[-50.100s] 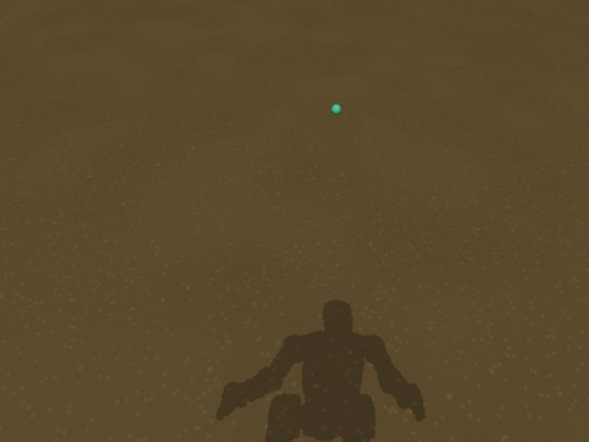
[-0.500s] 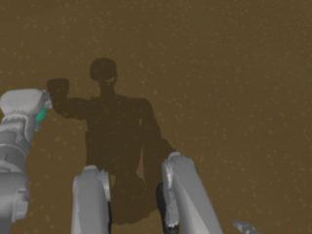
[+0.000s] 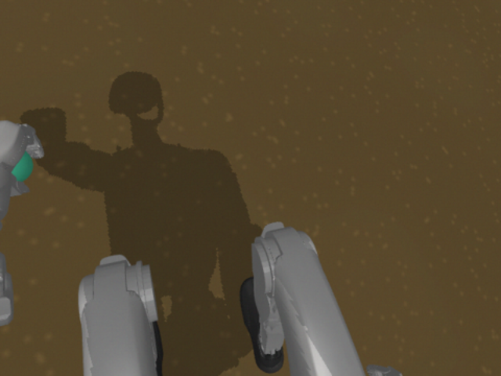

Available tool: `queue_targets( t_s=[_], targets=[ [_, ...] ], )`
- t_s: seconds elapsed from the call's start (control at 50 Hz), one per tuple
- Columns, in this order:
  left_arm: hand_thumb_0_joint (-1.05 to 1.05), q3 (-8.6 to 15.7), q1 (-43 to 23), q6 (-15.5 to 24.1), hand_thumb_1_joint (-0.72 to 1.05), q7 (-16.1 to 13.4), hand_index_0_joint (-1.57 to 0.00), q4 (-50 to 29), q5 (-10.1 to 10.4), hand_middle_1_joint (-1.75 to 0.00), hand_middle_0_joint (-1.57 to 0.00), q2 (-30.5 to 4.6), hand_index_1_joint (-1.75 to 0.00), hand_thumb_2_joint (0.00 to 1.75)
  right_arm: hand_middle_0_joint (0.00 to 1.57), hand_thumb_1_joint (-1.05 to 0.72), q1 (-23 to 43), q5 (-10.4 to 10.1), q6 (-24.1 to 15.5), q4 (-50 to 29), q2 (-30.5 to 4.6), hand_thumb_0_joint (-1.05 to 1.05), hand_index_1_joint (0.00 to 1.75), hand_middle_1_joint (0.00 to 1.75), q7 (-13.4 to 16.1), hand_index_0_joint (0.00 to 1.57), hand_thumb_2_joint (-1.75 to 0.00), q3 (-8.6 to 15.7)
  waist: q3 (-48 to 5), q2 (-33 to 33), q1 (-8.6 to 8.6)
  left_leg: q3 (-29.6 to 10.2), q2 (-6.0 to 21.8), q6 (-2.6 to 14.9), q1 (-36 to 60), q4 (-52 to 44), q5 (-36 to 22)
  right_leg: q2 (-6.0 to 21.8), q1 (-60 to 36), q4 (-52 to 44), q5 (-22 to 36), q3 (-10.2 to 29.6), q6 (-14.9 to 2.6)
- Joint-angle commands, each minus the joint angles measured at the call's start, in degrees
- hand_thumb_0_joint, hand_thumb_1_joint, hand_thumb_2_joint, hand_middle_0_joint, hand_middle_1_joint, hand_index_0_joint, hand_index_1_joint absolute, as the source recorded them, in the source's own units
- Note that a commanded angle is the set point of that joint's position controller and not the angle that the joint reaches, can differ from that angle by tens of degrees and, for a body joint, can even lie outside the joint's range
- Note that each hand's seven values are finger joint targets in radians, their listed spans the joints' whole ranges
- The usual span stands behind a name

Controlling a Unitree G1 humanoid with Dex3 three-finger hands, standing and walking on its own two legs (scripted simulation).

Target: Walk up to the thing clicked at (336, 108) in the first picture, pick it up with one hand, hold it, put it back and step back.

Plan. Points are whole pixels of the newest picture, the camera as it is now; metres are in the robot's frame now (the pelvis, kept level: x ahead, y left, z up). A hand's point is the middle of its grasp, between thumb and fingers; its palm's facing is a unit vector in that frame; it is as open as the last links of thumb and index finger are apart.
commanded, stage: crouch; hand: left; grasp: from above
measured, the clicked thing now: (8, 164) +0.49 +0.29 -0.19
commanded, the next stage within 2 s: lower in 0.24 s
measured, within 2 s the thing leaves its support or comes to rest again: neither
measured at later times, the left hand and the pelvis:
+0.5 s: hand (16, 171) +0.49 +0.29 -0.21, palm faces -0.48 -0.06 -0.88, open 7.5 cm; pelvis +0.00 +0.00 -0.03, yaw -2 degrees
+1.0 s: hand (35, 176) +0.49 +0.29 -0.27, palm faces -0.47 -0.07 -0.88, open 7.4 cm; pelvis +0.00 +0.01 -0.06, yaw -5 degrees
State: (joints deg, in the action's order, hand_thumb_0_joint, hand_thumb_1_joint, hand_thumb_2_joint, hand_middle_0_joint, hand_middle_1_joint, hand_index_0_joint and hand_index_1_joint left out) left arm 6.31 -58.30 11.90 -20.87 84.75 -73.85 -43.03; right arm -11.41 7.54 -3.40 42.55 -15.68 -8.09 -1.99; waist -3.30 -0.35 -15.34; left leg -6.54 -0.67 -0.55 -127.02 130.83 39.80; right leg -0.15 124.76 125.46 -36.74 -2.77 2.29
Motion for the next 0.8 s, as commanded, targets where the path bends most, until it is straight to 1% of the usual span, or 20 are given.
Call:
queue_targets(
  t_s=[0.0,0.06,0.16,0.2,0.28,0.32,0.34,0.38,0.42,0.46,0.52,0.56,0.58,0.6,0.62,0.68,0.7,0.74,0.76,0.78],
  targets=[
    [0.00,2.1,-23.6,0.4,0.62,-3.8,-0.97,-8.8,0.3,-0.67,-0.91,-17.5,-0.61,0.52,0.20,-0.90,-11.9,0.5,-0.6,-0.6,-14.5,0.00,0.30,0.30,0.9,0.20,-0.90,3.7,-40.3,19.3,-0.52,4.7,-0.3,1.82,29.1,-13.5,-8.0,-1.4,-18.2,-11.1,8.1,-4.3,-4.49],
    [0.00,2.0,-23.0,0.2,0.61,-4.2,-0.96,-6.8,-0.4,-0.67,-0.90,-18.4,-0.60,0.50,0.20,-0.91,-11.9,0.7,-0.6,-0.2,-14.8,0.00,0.30,0.30,0.9,0.20,-0.90,3.0,-39.5,19.7,-0.90,4.7,-0.3,1.80,28.0,-12.6,-8.1,-1.4,-17.5,-10.1,8.3,-4.8,-4.45],
    [0.00,1.6,-22.5,-0.1,0.60,-4.0,-0.97,-5.6,-0.3,-0.62,-0.91,-18.9,-0.57,0.50,0.20,-0.91,-11.7,1.0,-0.6,-0.4,-15.2,0.00,0.30,0.30,0.9,0.20,-0.90,2.0,-38.5,19.3,-1.72,4.3,-0.3,1.91,26.3,-11.3,-8.3,-1.6,-16.9,-8.9,8.8,-5.5,-4.34],
    [0.00,1.0,-21.6,-0.5,0.60,-3.8,-0.97,-5.9,-0.1,-0.61,-0.92,-18.3,-0.56,0.49,0.20,-0.91,-12.0,0.8,-0.6,-0.4,-15.3,0.00,0.30,0.30,0.9,0.20,-0.90,1.6,-38.7,19.9,-1.30,4.3,-0.3,1.73,27.1,-10.9,-10.2,-1.5,-16.9,-8.3,10.4,-5.4,-4.34],
    [0.00,1.4,-21.5,-0.7,0.63,-3.4,-1.00,-6.5,0.3,-0.61,-0.96,-19.2,-0.57,0.53,0.20,-0.91,-12.7,0.9,-0.5,-0.4,-15.8,0.00,0.30,0.30,0.6,0.20,-0.90,1.3,-38.6,19.5,-2.12,3.9,-0.2,1.78,25.9,-9.8,-11.7,-1.5,-17.9,-7.4,12.1,-5.8,-4.07],
    [0.00,1.3,-21.3,-0.7,0.64,-3.2,-1.02,-6.1,0.9,-0.58,-0.98,-19.1,-0.54,0.51,0.20,-0.91,-12.0,0.6,-0.4,-0.7,-16.0,0.00,0.30,0.30,0.6,0.20,-0.90,1.4,-37.6,20.1,-1.53,3.4,-0.1,1.54,25.9,-10.1,-11.4,-1.5,-15.9,-6.7,11.6,-6.1,-4.31],
    [0.00,1.3,-22.0,-0.6,0.63,-3.0,-1.02,-7.6,0.6,-0.59,-0.98,-19.4,-0.55,0.50,0.20,-0.91,-12.5,0.8,-0.4,-0.8,-15.5,0.00,0.30,0.30,0.5,0.20,-0.90,1.1,-38.7,20.5,-2.01,3.8,-0.1,1.71,26.3,-9.4,-11.8,-1.8,-17.5,-7.0,12.1,-6.1,-4.23],
    [0.00,0.4,-20.0,-0.7,0.61,-2.8,-1.01,-5.0,0.8,-0.58,-0.97,-18.2,-0.54,0.50,0.20,-0.91,-12.1,0.5,-0.2,-0.8,-15.8,0.00,0.30,0.30,0.4,0.20,-0.90,1.0,-36.6,18.9,-1.97,3.6,-0.2,1.74,24.6,-9.0,-11.5,-1.8,-16.4,-6.6,11.8,-6.2,-4.24],
    [0.00,0.5,-19.9,-0.4,0.63,-2.8,-1.02,-4.4,0.7,-0.58,-0.98,-18.4,-0.54,0.49,0.20,-0.91,-12.4,0.9,-0.3,-0.8,-15.9,0.00,0.30,0.30,0.2,0.20,-0.90,0.5,-35.6,18.7,-2.75,3.6,-0.2,1.80,24.0,-8.0,-11.9,-1.8,-16.6,-6.3,12.3,-6.4,-4.08],
    [0.00,0.8,-20.0,0.3,0.64,-2.9,-1.03,-5.5,0.5,-0.58,-1.00,-19.0,-0.54,0.50,0.20,-0.91,-12.3,0.8,-0.1,-0.8,-16.0,0.00,0.30,0.30,0.1,0.20,-0.90,0.4,-36.6,19.7,-2.34,3.2,-0.2,1.53,24.9,-8.0,-13.2,-2.0,-16.4,-5.5,13.2,-6.7,-4.19],
    [0.00,1.6,-21.1,1.1,0.67,-3.7,-1.05,-6.9,0.0,-0.61,-1.00,-20.3,-0.57,0.52,0.20,-0.91,-12.7,1.2,-0.2,-0.7,-16.3,0.00,0.30,0.30,-0.1,0.20,-0.90,0.2,-37.0,21.9,-2.95,3.1,-0.1,1.22,26.2,-7.1,-14.8,-2.0,-16.1,-4.3,14.5,-7.1,-4.17],
    [0.00,1.8,-21.0,1.4,0.69,-4.6,-1.06,-4.7,-0.1,-0.60,-1.01,-20.7,-0.56,0.51,0.20,-0.91,-11.6,1.2,-0.2,-1.0,-16.8,0.00,0.30,0.30,-0.1,0.20,-0.90,0.0,-36.0,21.9,-2.86,2.8,-0.1,1.17,25.5,-6.8,-14.3,-2.2,-14.8,-3.6,13.8,-7.4,-4.40],
    [0.00,2.9,-22.3,1.9,0.70,-5.2,-1.06,-6.9,-0.4,-0.61,-1.02,-21.9,-0.56,0.52,0.20,-0.91,-12.4,1.7,-0.4,-1.0,-17.1,0.00,0.30,0.30,-0.2,0.20,-0.90,0.1,-35.8,22.6,-3.75,2.8,0.0,1.10,26.4,-6.1,-15.0,-2.0,-14.3,-3.6,14.4,-7.6,-4.18],
    [0.00,2.1,-21.6,1.9,0.69,-5.5,-1.05,-5.3,-0.9,-0.61,-1.01,-20.8,-0.57,0.51,0.20,-0.91,-12.0,1.7,-0.6,-1.0,-16.8,0.00,0.30,0.30,-0.2,0.20,-0.90,-0.2,-35.3,23.0,-3.49,2.7,0.0,1.02,26.3,-6.3,-14.2,-2.2,-13.7,-3.3,13.6,-7.7,-4.43],
    [0.00,2.5,-21.5,2.0,0.69,-6.0,-1.06,-5.4,-0.9,-0.60,-1.02,-21.1,-0.56,0.53,0.20,-0.91,-11.9,1.9,-0.6,-1.1,-17.1,0.00,0.30,0.30,-0.3,0.20,-0.90,-0.1,-35.4,23.3,-3.98,2.5,0.1,1.02,26.6,-6.2,-14.1,-2.2,-13.5,-3.2,13.5,-7.9,-4.10],
    [0.00,4.3,-23.0,2.4,0.70,-7.0,-1.05,-6.8,-2.0,-0.63,-1.00,-24.7,-0.58,0.51,0.20,-0.91,-12.5,2.6,-1.1,-1.0,-17.7,0.00,0.30,0.30,-0.5,0.20,-0.90,-0.4,-34.8,23.8,-4.17,3.2,-0.1,1.37,25.0,-4.5,-13.6,-2.1,-14.2,-3.2,13.4,-7.9,-4.09],
    [0.00,4.4,-21.4,2.2,0.72,-7.3,-1.07,-6.5,-2.1,-0.63,-1.02,-24.3,-0.58,0.52,0.20,-0.91,-12.5,2.7,-1.2,-0.9,-17.5,0.00,0.30,0.30,-0.6,0.20,-0.90,-0.4,-35.3,24.0,-3.85,3.4,0.0,1.41,25.0,-4.4,-14.1,-2.2,-15.1,-3.1,13.9,-7.9,-3.93],
    [0.00,3.3,-20.9,1.8,0.74,-7.6,-1.08,-3.5,-2.0,-0.64,-1.03,-22.8,-0.59,0.53,0.20,-0.91,-12.1,2.9,-1.6,-1.0,-18.0,0.00,0.30,0.30,-0.9,0.20,-0.90,-0.7,-34.5,23.5,-4.69,3.2,0.1,1.40,24.3,-3.9,-13.3,-2.3,-14.4,-3.0,13.2,-8.2,-4.07],
    [0.00,4.4,-22.9,2.0,0.76,-7.9,-1.08,-5.5,-1.9,-0.67,-1.02,-24.4,-0.61,0.52,0.20,-0.91,-12.1,3.1,-1.8,-1.5,-18.4,0.00,0.30,0.30,-0.9,0.20,-0.90,-0.7,-34.9,23.1,-5.13,2.9,0.1,1.46,24.0,-3.7,-13.1,-2.3,-14.1,-2.9,13.1,-8.6,-3.99],
    [0.00,2.4,-19.4,1.2,0.72,-7.6,-1.05,-0.9,-1.9,-0.63,-1.00,-22.3,-0.57,0.53,0.20,-0.90,-11.3,3.0,-1.9,-1.5,-17.9,0.00,0.30,0.30,-1.1,0.20,-0.89,-1.2,-33.9,23.0,-4.38,3.0,0.1,1.53,23.5,-3.9,-11.7,-2.5,-14.0,-3.1,11.9,-8.3,-4.13]
  ],
)
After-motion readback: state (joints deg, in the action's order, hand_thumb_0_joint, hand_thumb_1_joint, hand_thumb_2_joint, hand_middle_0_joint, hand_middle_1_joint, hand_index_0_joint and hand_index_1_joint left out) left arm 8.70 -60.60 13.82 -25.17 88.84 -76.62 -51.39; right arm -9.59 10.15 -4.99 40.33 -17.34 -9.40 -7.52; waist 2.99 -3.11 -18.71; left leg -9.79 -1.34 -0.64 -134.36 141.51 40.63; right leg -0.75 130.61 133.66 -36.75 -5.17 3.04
